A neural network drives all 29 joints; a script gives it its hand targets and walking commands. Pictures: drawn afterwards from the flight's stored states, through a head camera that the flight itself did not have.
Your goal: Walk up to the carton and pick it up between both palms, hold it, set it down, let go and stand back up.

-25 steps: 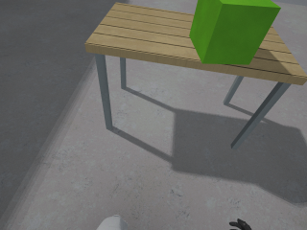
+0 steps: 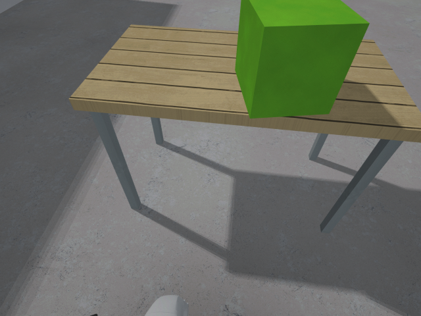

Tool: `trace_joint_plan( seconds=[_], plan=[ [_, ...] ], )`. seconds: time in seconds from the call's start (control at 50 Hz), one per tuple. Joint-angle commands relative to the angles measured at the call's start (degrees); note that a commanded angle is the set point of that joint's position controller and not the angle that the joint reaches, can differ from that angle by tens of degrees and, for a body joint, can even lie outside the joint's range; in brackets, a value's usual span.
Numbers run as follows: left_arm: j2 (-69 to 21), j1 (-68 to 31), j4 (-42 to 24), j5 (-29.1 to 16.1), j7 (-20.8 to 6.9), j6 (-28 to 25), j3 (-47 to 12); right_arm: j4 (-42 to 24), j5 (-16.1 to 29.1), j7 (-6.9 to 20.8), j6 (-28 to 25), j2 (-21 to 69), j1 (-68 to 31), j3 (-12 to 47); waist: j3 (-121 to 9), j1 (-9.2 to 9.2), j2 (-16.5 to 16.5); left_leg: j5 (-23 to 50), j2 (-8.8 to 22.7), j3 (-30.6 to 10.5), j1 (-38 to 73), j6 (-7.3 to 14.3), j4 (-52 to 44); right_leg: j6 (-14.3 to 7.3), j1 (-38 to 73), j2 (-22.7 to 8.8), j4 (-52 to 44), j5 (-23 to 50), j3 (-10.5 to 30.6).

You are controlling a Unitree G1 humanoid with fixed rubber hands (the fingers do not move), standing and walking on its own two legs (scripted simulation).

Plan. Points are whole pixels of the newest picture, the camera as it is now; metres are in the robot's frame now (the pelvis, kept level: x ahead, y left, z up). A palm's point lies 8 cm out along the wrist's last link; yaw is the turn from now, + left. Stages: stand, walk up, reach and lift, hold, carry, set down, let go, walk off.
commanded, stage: walk up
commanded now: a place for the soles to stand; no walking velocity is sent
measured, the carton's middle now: (286, 52) +0.80 -0.17 +0.12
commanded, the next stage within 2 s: none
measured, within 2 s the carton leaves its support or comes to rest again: neither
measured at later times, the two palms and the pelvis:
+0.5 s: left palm (166, 240) +0.30 +0.12 -0.11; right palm (408, 308) +0.19 -0.39 -0.12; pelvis +0.17 -0.12 -0.01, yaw -2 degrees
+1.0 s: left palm (201, 228) +0.34 +0.05 -0.11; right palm (404, 211) +0.40 -0.45 -0.08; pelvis +0.28 -0.21 +0.01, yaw +1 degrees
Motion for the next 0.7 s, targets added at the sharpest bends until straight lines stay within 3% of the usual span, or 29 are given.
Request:
trace_joint_plan(
  seconds=[0.0, 0.02, 0.04, 0.06, 0.08, 0.1, 0.12, 0.14, 0.16, 0.2, 0.24, 0.28, 0.3, 0.34, 0.36, 0.38, 0.4, 0.42, 0.44, 0.46, 0.48, 0.52, 0.54, 0.58, 0.62, 0.64, 0.68],
  plan=[
    [13.17, -2.13, -4.72, 0.32, 0.98, -0.76, 3.65, -8.14, 0.81, 0.13, -3.38, -3.58, 1.71, -1.49, -0.48, -0.59, -14.64, 1.10, 2.43, -1.18, 2.82, 0.41, -16.99, -14.26, -1.56, -15.81, -26.99, 4.99, 21.13],
    [12.38, -4.02, -4.89, 0.25, 0.67, -0.28, 3.01, -7.03, 1.08, 0.11, -3.61, -3.63, 3.88, -1.76, -0.87, -2.13, -11.82, 6.74, 0.60, 0.99, 10.10, 0.98, -22.97, -12.19, -6.46, -13.09, -23.90, 3.53, 16.16],
    [11.64, -6.80, -5.33, 0.30, 0.23, 0.28, 2.22, -5.46, 0.99, -0.01, -3.93, -4.24, 10.06, -2.76, -3.42, -5.44, -6.78, 15.92, -1.45, 2.93, 23.04, 1.74, -28.75, -9.54, -14.52, -10.27, -17.09, -3.07, 10.93],
    [8.85, -7.86, -5.69, 0.73, -0.25, 0.73, 1.69, -3.60, 0.33, -0.50, -4.08, -6.77, 17.23, -4.13, -5.94, -8.83, 0.47, 13.76, -1.02, -1.96, 33.72, 3.12, -31.43, -5.33, -21.95, -4.90, -6.12, -11.56, 5.90],
    [4.57, -6.61, -7.76, 0.69, -0.82, 0.99, 0.51, -3.61, -1.19, -1.49, -3.94, -13.55, 20.63, -6.02, -7.88, -10.98, 15.42, -8.85, 12.19, -25.67, 34.79, 7.32, -44.87, -0.73, -27.73, 2.71, 13.80, -11.50, -0.36],
    [7.44, -6.12, -9.06, 0.76, -1.03, 2.15, 1.85, -5.06, -1.92, -2.83, -3.32, -16.26, 17.33, -5.74, -4.86, -9.38, 10.54, -27.97, 24.01, -50.70, 27.49, 13.99, -59.64, 0.75, -29.45, 3.06, 22.24, -12.78, 8.25],
    [10.82, -5.60, -8.40, 1.13, -1.29, 3.71, 2.69, -5.49, -1.61, -3.95, -2.70, -15.07, 12.19, -4.94, -0.16, -6.85, 2.47, -31.38, 26.16, -51.53, 23.08, 16.47, -60.17, 1.14, -29.21, -0.33, 26.40, -10.98, 12.44],
    [10.39, -6.87, -8.39, 0.85, -1.50, 3.98, 2.75, -6.34, -1.59, -4.45, -2.89, -13.51, 8.38, -4.21, 3.96, -6.20, 0.67, -20.21, 25.69, -45.87, 23.06, 17.48, -57.56, 2.15, -32.78, -1.16, 28.45, -7.23, 12.72],
    [9.64, -6.58, -7.83, 1.06, -1.31, 3.61, 2.85, -6.71, -1.90, -4.49, -3.43, -12.58, 6.65, -3.60, 4.01, -5.78, 1.87, -9.20, 24.86, -39.95, 22.84, 17.82, -55.24, 2.69, -32.45, -1.65, 28.85, -5.22, 12.99],
    [8.10, -2.09, -5.82, 1.75, -1.33, 2.90, 2.99, -6.81, -2.22, -4.02, -4.41, -10.39, 2.68, -2.49, 1.83, -3.25, 6.89, 8.47, 21.73, -26.95, 22.54, 15.70, -51.31, 3.26, -27.40, -2.44, 25.54, -2.93, 13.83],
    [6.56, -2.94, -6.84, 0.70, -2.23, 2.61, 2.94, -6.60, -2.16, -3.69, -4.83, -11.27, 0.18, -2.57, 1.12, -2.93, 10.18, 17.05, 20.22, -19.41, 19.07, 15.22, -49.37, 3.18, -21.79, -3.82, 18.39, -4.52, 14.00],
    [5.40, -3.91, -7.34, -0.24, -2.95, 2.15, 2.68, -6.38, -1.98, -3.46, -5.04, -11.17, -1.54, -2.49, 2.80, -2.75, 9.57, 25.79, 18.12, -11.47, 17.28, 13.87, -47.23, 2.80, -18.41, -3.73, 9.65, -1.52, 12.02],
    [4.82, -3.26, -7.31, -0.17, -3.22, 1.84, 2.78, -6.16, -2.03, -3.29, -5.02, -11.90, -1.76, -2.86, 0.97, -2.10, 9.41, 26.76, 17.04, -8.75, 15.54, 12.88, -45.56, 2.02, -13.63, -3.68, 5.07, 1.40, 10.21],
    [4.37, -0.20, -6.24, -0.35, -3.71, 1.14, 3.40, -6.88, -1.64, -2.69, -4.71, -12.20, -3.79, -3.22, -0.94, -0.32, 10.81, 21.13, 13.93, -2.71, 9.43, 10.22, -43.59, 0.62, -2.21, -0.84, -1.31, 6.49, 5.27],
    [5.29, 1.89, -5.43, -0.20, -3.92, 0.75, 4.22, -6.83, -1.41, -2.51, -4.46, -11.87, -3.54, -2.99, -3.06, 0.78, 7.59, 16.94, 12.58, -1.71, 6.18, 9.27, -41.77, 0.13, 5.21, 1.03, -4.57, 11.15, 2.74],
    [6.63, 5.85, -4.24, -0.18, -3.80, 0.24, 5.51, -6.95, -1.27, -2.22, -3.89, -11.32, -3.81, -2.64, -2.87, 3.27, 3.78, 12.66, 11.47, -0.19, 0.47, 8.29, -37.66, -0.17, 13.76, 3.37, -7.52, 13.96, -0.05],
    [8.70, 12.67, -1.89, 0.13, -3.34, -0.25, 6.54, -6.75, -1.68, -2.07, -3.29, -8.52, -1.99, -1.81, -5.87, 6.05, -4.98, 11.94, 8.12, 2.24, -1.58, 6.51, -25.87, -0.82, 21.81, 4.84, -10.28, 12.20, 0.97],
    [12.33, 15.61, -1.48, 0.52, -2.64, -0.61, 7.50, -7.27, -0.90, -1.68, -3.07, -4.83, 0.57, -0.66, -9.65, 8.02, -14.31, 10.58, 2.56, 5.90, -3.27, 3.18, -9.65, -4.85, 24.28, 0.19, -14.86, 6.01, 9.18],
    [17.16, 11.88, -4.23, 0.58, -1.91, -0.53, 7.57, -9.55, 1.17, -1.53, -2.83, -2.82, 2.55, -0.39, -10.02, 7.39, -23.81, -5.37, -4.36, 3.22, -9.84, 0.30, 0.78, -13.15, 21.57, -12.66, -27.60, -4.65, 35.66],
    [18.81, 7.92, -5.46, -1.21, -1.29, 0.09, 7.63, -11.57, 1.21, -1.94, -1.70, -6.39, -1.52, -1.43, -9.40, 7.76, -17.43, -9.17, -2.93, -3.06, -10.72, 0.29, 7.50, -18.51, 16.00, -18.58, -36.27, -17.59, 47.63],
    [17.37, 4.80, -6.23, -1.62, -0.75, 0.30, 6.76, -11.73, 0.71, -2.02, -1.19, -7.69, -4.75, -1.96, -4.39, 6.96, -11.71, -5.44, -1.07, -5.76, -13.44, 0.39, 10.87, -17.76, 12.89, -18.76, -37.12, -22.22, 46.81],
    [16.23, 1.34, -6.50, -0.55, 0.47, 0.46, 5.85, -10.14, 0.64, -2.01, -1.69, -6.06, -2.51, -1.68, 1.72, 5.00, -13.20, -1.03, 1.31, -5.26, -13.77, 0.36, 9.34, -17.30, 6.46, -17.89, -33.76, -13.14, 37.67],
    [14.66, -0.14, -6.49, -0.28, 0.73, 0.37, 5.02, -9.20, 0.19, -1.91, -2.07, -6.25, -0.25, -1.92, 1.53, 3.28, -12.97, -1.22, 2.11, -5.11, -10.12, 0.09, 6.14, -17.29, 3.93, -17.41, -32.32, -7.92, 35.24],
    [11.96, -1.69, -5.94, 0.00, 0.69, 0.48, 3.75, -7.97, 0.35, -1.84, -2.49, -4.93, 1.69, -1.72, -0.80, 1.99, -12.76, -3.87, 1.92, -3.85, -3.66, -0.27, -1.87, -16.05, 1.37, -15.87, -29.26, 1.07, 27.26],
    [12.13, -2.45, -5.40, 0.30, 0.82, 0.60, 3.27, -7.95, 0.71, -1.58, -2.82, -3.73, 1.81, -1.35, -2.52, 1.45, -13.10, -2.30, 1.29, -1.83, 1.78, -0.45, -10.95, -16.10, -0.55, -16.47, -27.11, 8.92, 24.55],
    [11.57, -4.31, -5.70, 0.14, 0.81, 0.91, 2.96, -7.37, 0.89, -1.58, -3.01, -3.43, 3.17, -1.46, -3.74, 0.20, -11.84, 1.69, 0.54, -0.39, 6.52, -0.13, -17.40, -14.29, -1.65, -14.25, -24.48, 14.20, 19.95],
    [10.26, -8.32, -6.27, -0.71, 0.76, 1.38, 1.52, -6.11, 0.56, -1.71, -3.70, -3.72, 8.04, -1.66, -7.97, -4.35, -6.41, 18.80, -1.29, 1.23, 22.03, 0.74, -32.57, -9.06, -7.45, -11.00, -14.50, 21.02, 13.59]
  ],
)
